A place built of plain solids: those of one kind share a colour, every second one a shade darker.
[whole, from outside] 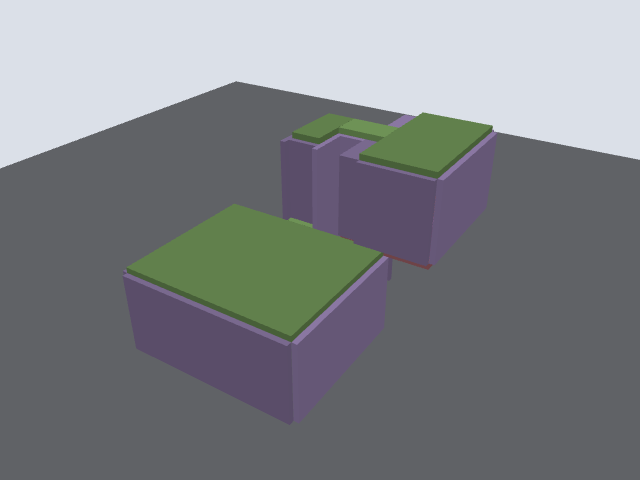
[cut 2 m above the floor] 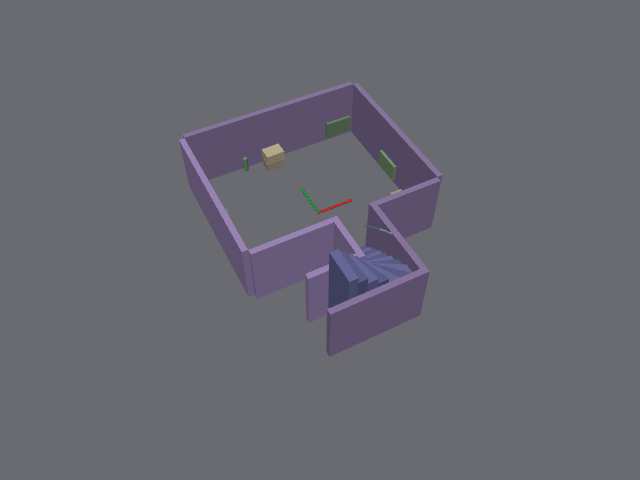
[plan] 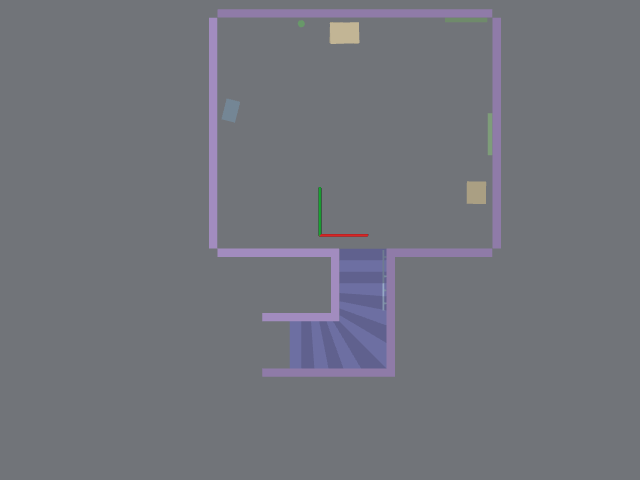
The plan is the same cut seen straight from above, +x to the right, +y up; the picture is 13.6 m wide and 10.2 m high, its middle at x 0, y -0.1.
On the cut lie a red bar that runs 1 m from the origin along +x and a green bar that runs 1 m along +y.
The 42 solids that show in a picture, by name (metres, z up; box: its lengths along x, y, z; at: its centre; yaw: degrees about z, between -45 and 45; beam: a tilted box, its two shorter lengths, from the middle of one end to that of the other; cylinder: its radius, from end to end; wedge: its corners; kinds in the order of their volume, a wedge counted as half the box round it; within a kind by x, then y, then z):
{
 "wall_1": {"box": [0.18, 4.36, 2.71], "at": [-3.75, -2.45, 4.28]},
 "wall_2": {"box": [2.44, 0.18, 2.71], "at": [-2.45, -0.18, 4.28]},
 "wall_3": {"box": [0.18, 4.91, 2.75], "at": [-2.27, 2.17, 1.33]},
 "wall_4": {"box": [0.67, 1.8, 2.71], "at": [-0.89, -3.73, 4.28]},
 "wall_5": {"box": [0.67, 1.56, 2.71], "at": [-0.89, -1.05, 4.28]},
 "wall_6": {"box": [2.59, 0.18, 2.75], "at": [-0.88, -0.37, 1.33]},
 "wall_7": {"box": [1.64, 0.18, 5.68], "at": [-0.41, -1.74, 2.79]},
 "wall_8": {"box": [2.64, 0.18, 5.68], "at": [0.09, -2.92, 2.79]},
 "wall_9": {"box": [0.18, 1.55, 5.68], "at": [0.32, -1.05, 2.79]},
 "wall_10": {"box": [5.85, 0.18, 2.75], "at": [0.74, 4.72, 1.33]},
 "wall_11": {"box": [1.0, 0.18, 2.93], "at": [0.91, -0.59, 4.17]},
 "wall_12": {"box": [0.18, 2.73, 5.68], "at": [1.5, -1.64, 2.79]},
 "wall_13": {"box": [2.25, 0.18, 2.75], "at": [2.54, -0.37, 1.33]},
 "wall_14": {"box": [0.18, 4.91, 2.75], "at": [3.75, 2.17, 1.33]},
 "roof_1": {"box": [2.44, 4.36, 0.2], "at": [-2.45, -2.45, 5.73]},
 "roof_2": {"box": [1.64, 1.0, 0.2], "at": [-0.41, -2.33, 5.73]},
 "roof_3": {"box": [5.85, 4.91, 0.19], "at": [0.74, 2.17, 2.8]},
 "roof_4": {"box": [1.0, 2.15, 0.2], "at": [0.91, -1.75, 5.73]},
 "roof_5": {"box": [1.0, 0.4, 0.19], "at": [0.91, -0.48, 2.8]},
 "tread_1": {"wedge": [[-0.64, -2.83, -0.05], [-0.64, -2.83, 2.73], [-0.64, -1.83, -0.05], [-0.64, -1.83, 2.73], [-0.4, -2.83, -0.05], [-0.4, -2.83, 2.73], [-0.4, -1.83, -0.05], [-0.4, -1.83, 2.73]]},
 "tread_2": {"wedge": [[-0.4, -2.83, -0.05], [-0.4, -2.83, 2.54], [-0.4, -1.83, -0.05], [-0.4, -1.83, 2.53], [-0.19, -1.83, -0.05], [-0.19, -1.83, 2.53], [-0.12, -2.83, -0.05], [-0.12, -2.83, 2.54]]},
 "tread_3": {"wedge": [[-0.19, -1.83, -0.05], [-0.19, -1.83, 2.34], [-0.12, -2.83, -0.05], [-0.12, -2.83, 2.34], [-0.02, -1.83, -0.05], [-0.02, -1.83, 2.34], [0.18, -2.83, -0.05], [0.18, -2.83, 2.34]]},
 "tread_4": {"wedge": [[-0.02, -1.83, -0.05], [-0.02, -1.83, 2.14], [0.14, -1.83, -0.05], [0.14, -1.83, 2.14], [0.18, -2.83, -0.05], [0.18, -2.83, 2.15], [0.5, -2.83, -0.05], [0.5, -2.83, 2.14]]},
 "tread_5": {"wedge": [[0.13, -1.83, -0.05], [0.13, -1.83, 1.95], [0.28, -1.83, -0.05], [0.28, -1.83, 1.95], [0.5, -2.83, -0.05], [0.5, -2.83, 1.95], [0.87, -2.83, -0.05], [0.87, -2.83, 1.95]]},
 "tread_6": {"wedge": [[0.27, -1.83, -0.05], [0.27, -1.83, 1.75], [0.41, -1.83, -0.05], [0.41, -1.83, 1.75], [0.87, -2.83, -0.05], [0.87, -2.83, 1.76], [1.41, -2.83, -0.05], [1.41, -2.83, 1.76]]},
 "tread_7": {"wedge": [[0.41, -1.83, -0.05], [0.41, -1.83, 1.56], [0.41, -1.69, -0.05], [0.41, -1.69, 1.56], [1.41, -2.83, -0.05], [1.41, -2.83, 1.56], [1.41, -2.29, -0.05], [1.41, -2.29, 1.56]]},
 "tread_8": {"wedge": [[0.41, -1.7, -0.05], [0.41, -1.7, 1.36], [0.41, -1.55, -0.05], [0.41, -1.55, 1.36], [1.41, -2.29, -0.05], [1.41, -2.29, 1.37], [1.41, -1.92, -0.05], [1.41, -1.92, 1.37]]},
 "tread_9": {"wedge": [[0.41, -1.56, -0.05], [0.41, -1.56, 1.17], [0.41, -1.4, -0.05], [0.41, -1.4, 1.17], [1.41, -1.92, -0.05], [1.41, -1.92, 1.17], [1.41, -1.6, -0.05], [1.41, -1.6, 1.17]]},
 "tread_10": {"wedge": [[0.41, -1.4, -0.05], [0.41, -1.4, 0.97], [0.41, -1.23, -0.05], [0.41, -1.23, 0.97], [1.41, -1.6, -0.05], [1.41, -1.6, 0.98], [1.41, -1.3, -0.05], [1.41, -1.3, 0.98]]},
 "tread_11": {"wedge": [[0.41, -1.23, -0.05], [0.41, -1.23, 0.78], [0.41, -1.02, -0.05], [0.41, -1.02, 0.78], [1.41, -1.3, -0.05], [1.41, -1.3, 0.78], [1.41, -1.02, -0.05], [1.41, -1.02, 0.78]]},
 "tread_12": {"wedge": [[0.41, -1.02, -0.05], [0.41, -1.02, 0.58], [0.41, -0.78, -0.05], [0.41, -0.78, 0.58], [1.41, -1.02, -0.05], [1.41, -1.02, 0.59], [1.41, -0.78, -0.05], [1.41, -0.78, 0.59]]},
 "tread_13": {"wedge": [[0.41, -0.78, -0.05], [0.41, -0.78, 0.39], [0.41, -0.53, -0.05], [0.41, -0.53, 0.39], [1.41, -0.78, -0.05], [1.41, -0.78, 0.39], [1.41, -0.53, -0.05], [1.41, -0.53, 0.39]]},
 "tread_14": {"wedge": [[0.41, -0.53, -0.05], [0.41, -0.53, 0.19], [0.41, -0.28, -0.05], [0.41, -0.28, 0.19], [1.41, -0.53, -0.05], [1.41, -0.53, 0.19], [1.41, -0.28, -0.05], [1.41, -0.28, 0.19]]},
 "floor_1": {"box": [3.02, 4.36, 0.22], "at": [-2.15, -2.45, 2.81]},
 "carton_1": {"box": [0.62, 0.45, 0.37], "at": [0.51, 4.3, 0.14], "yaw": -1.5},
 "carton_2": {"box": [0.62, 0.45, 0.32], "at": [0.52, 4.3, 0.49], "yaw": 1.7},
 "carton_3": {"box": [0.41, 0.48, 0.35], "at": [3.32, 0.91, 0.12], "yaw": -0.6},
 "radiator_1": {"box": [0.9, 0.1, 0.6], "at": [3.1, 4.58, 0.45]},
 "radiator_2": {"box": [0.1, 0.9, 0.6], "at": [3.61, 2.15, 0.45]},
 "bucket_1": {"box": [0.3, 0.46, 0.39], "at": [-1.89, 2.65, 0.14], "yaw": -14.3},
 "extinguisher_1": {"cylinder": 0.07, "from": [-0.4, 4.5, 0.0], "to": [-0.4, 4.5, 0.52]},
 "guard_rail_1": {"wedge": [[1.33, -1.02, 1.67], [1.33, -1.02, 1.72], [1.33, -0.31, 1.1], [1.33, -0.31, 1.16], [1.37, -1.02, 1.67], [1.37, -1.02, 1.72], [1.37, -0.31, 1.1], [1.37, -0.31, 1.16]]}
}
